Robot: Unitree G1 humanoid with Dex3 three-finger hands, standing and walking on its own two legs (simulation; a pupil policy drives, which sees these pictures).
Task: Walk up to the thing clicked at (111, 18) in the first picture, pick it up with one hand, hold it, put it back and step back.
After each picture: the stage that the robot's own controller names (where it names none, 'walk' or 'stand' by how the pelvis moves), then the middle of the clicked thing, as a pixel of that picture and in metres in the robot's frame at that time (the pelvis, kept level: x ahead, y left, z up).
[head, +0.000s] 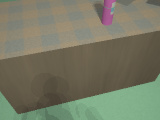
stand; (109, 4) +0.92 -0.14 +0.00
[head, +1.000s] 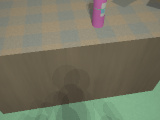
rise first; (99, 5) +0.83 -0.05 +0.04
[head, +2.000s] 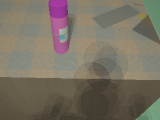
rise first; (59, 29) +0.57 +0.17 +0.03
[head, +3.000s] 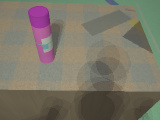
stand; (43, 38) +0.53 +0.19 +0.03
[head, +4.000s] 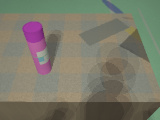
stand; (39, 51) +0.50 +0.21 +0.00
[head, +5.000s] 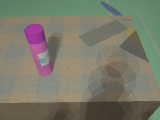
stand; (40, 52) +0.51 +0.21 +0.00
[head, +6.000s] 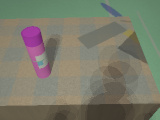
stand; (38, 55) +0.50 +0.22 +0.00
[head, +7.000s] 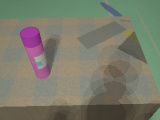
stand; (37, 55) +0.49 +0.22 +0.00
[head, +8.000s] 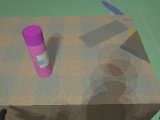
rise first; (39, 54) +0.49 +0.21 +0.00
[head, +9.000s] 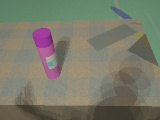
go down; (48, 56) +0.50 +0.20 +0.00
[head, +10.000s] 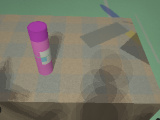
go down; (42, 51) +0.51 +0.18 +0.01
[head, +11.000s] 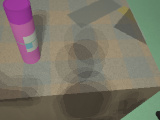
go down; (25, 35) +0.49 +0.18 +0.06
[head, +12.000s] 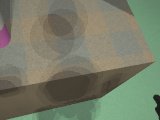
close in; out of the picture +0.51 +0.20 +0.10
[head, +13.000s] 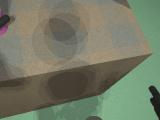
close; out of the picture +0.55 +0.19 +0.12
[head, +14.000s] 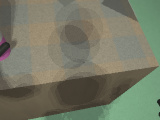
lift; out of the picture +0.48 +0.23 +0.10
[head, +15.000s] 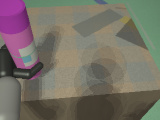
lift; (22, 46) +0.38 +0.17 +0.18
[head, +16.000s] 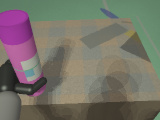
hold; (25, 60) +0.32 +0.17 +0.19
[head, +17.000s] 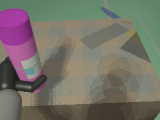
hold; (25, 58) +0.32 +0.17 +0.19
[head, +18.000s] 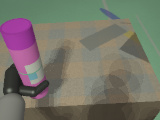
crouch; (29, 64) +0.33 +0.17 +0.16
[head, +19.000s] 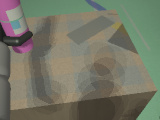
crouch; (10, 14) +0.47 +0.18 +0.23
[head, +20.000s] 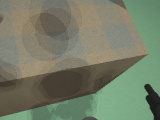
lower; out of the picture +0.55 +0.21 +0.11
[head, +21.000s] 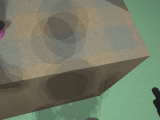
lower; out of the picture +0.54 +0.20 +0.11
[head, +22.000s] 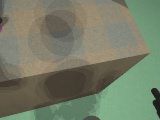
lower; out of the picture +0.55 +0.20 +0.11
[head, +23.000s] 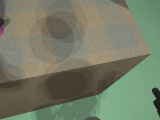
lower; out of the picture +0.54 +0.20 +0.11
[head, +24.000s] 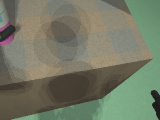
loosen; out of the picture +0.53 +0.19 +0.11
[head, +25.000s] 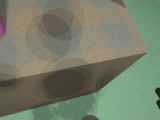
withdraw; out of the picture +0.53 +0.19 +0.11
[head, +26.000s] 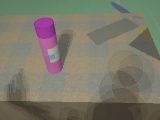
sink last; (50, 48) +0.50 +0.18 +0.05
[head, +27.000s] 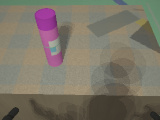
stand; (51, 41) +0.51 +0.17 +0.05
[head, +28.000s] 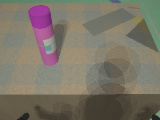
stand; (45, 39) +0.51 +0.17 +0.06
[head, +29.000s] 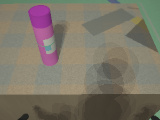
stand; (45, 39) +0.51 +0.17 +0.07
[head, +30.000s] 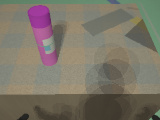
stand; (45, 39) +0.51 +0.17 +0.07
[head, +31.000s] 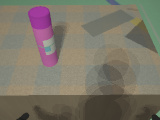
stand; (45, 40) +0.51 +0.17 +0.07
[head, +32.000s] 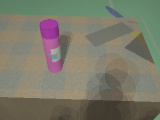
stand; (52, 48) +0.52 +0.16 +0.02
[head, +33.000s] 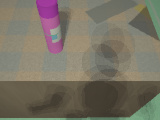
walk; (51, 28) +0.55 +0.14 +0.02
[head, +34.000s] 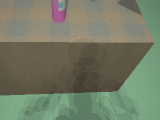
walk; out of the picture +0.76 +0.15 +0.01
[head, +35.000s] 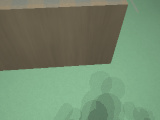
stand; out of the picture +1.09 +0.27 +0.03
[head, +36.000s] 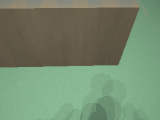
stand; out of the picture +1.12 +0.18 +0.01
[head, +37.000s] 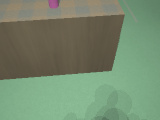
stand; out of the picture +1.13 +0.23 +0.00
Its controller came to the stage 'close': yes
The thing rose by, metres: 0.22
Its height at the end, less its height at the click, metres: +0.00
